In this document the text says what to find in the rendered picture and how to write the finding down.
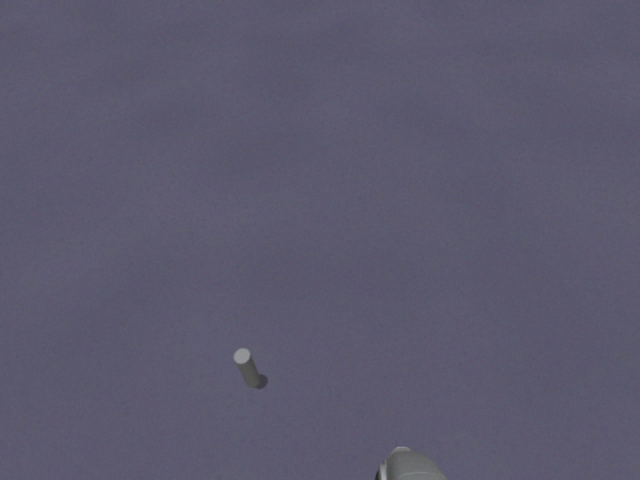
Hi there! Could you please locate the can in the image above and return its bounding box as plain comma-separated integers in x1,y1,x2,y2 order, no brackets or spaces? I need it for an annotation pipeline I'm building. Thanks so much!
234,348,260,388

